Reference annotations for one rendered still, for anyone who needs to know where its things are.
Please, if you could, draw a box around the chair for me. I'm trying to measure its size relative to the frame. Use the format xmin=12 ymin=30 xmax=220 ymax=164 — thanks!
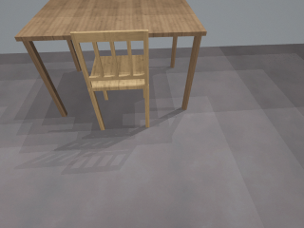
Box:
xmin=70 ymin=29 xmax=150 ymax=130

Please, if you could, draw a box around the table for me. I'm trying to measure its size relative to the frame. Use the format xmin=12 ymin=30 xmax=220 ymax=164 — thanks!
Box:
xmin=14 ymin=0 xmax=207 ymax=117

